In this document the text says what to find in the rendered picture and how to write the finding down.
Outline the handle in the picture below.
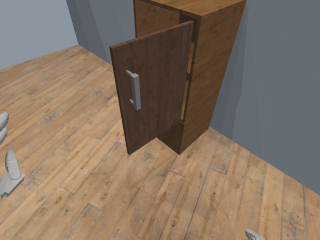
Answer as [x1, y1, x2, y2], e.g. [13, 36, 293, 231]
[125, 70, 141, 110]

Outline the robot left hand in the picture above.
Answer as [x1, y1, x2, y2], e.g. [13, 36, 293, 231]
[0, 112, 25, 200]

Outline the robot right hand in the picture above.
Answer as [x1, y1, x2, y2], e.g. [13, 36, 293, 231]
[245, 229, 265, 240]

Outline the cupboard door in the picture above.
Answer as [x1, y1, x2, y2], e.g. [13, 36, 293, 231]
[109, 20, 194, 155]

